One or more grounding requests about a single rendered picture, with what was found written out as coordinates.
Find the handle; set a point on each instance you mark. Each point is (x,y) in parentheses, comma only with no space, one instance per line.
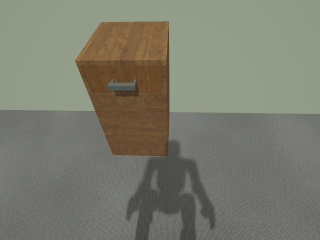
(122,86)

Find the drawer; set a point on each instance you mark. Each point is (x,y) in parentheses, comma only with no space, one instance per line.
(149,78)

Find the cabinet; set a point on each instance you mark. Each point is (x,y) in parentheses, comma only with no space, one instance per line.
(134,124)

